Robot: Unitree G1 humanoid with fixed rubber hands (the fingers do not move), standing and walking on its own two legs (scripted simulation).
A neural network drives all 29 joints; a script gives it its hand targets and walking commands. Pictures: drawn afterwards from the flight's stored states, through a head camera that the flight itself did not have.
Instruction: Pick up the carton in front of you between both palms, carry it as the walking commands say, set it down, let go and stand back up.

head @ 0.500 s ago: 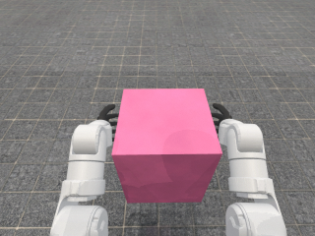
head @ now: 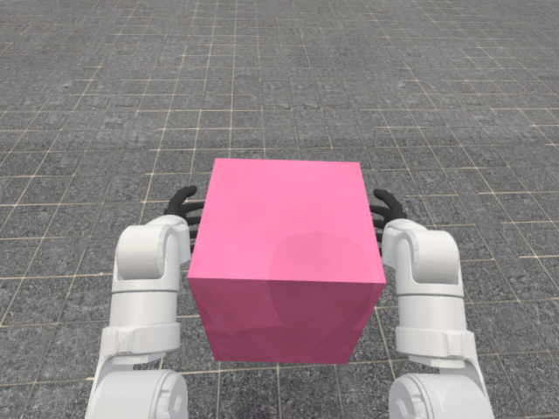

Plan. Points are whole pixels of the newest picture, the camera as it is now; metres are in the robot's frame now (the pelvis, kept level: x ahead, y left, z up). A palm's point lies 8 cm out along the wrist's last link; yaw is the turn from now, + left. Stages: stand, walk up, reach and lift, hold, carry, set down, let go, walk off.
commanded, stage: carry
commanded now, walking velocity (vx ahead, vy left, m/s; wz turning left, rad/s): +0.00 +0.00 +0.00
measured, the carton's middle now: (284, 265) +0.34 +0.01 +0.03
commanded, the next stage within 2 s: none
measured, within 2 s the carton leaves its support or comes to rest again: neither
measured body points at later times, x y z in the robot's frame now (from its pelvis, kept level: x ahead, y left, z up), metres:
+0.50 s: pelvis +0.16 -0.02 +0.00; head +0.11 -0.03 +0.45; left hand +0.42 +0.13 +0.09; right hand +0.43 -0.17 +0.09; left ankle +0.08 +0.08 -0.73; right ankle +0.18 -0.12 -0.73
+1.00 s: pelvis +0.13 -0.03 +0.00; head +0.08 -0.03 +0.45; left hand +0.39 +0.14 +0.09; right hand +0.40 -0.17 +0.09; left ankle +0.08 +0.08 -0.73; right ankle +0.18 -0.12 -0.73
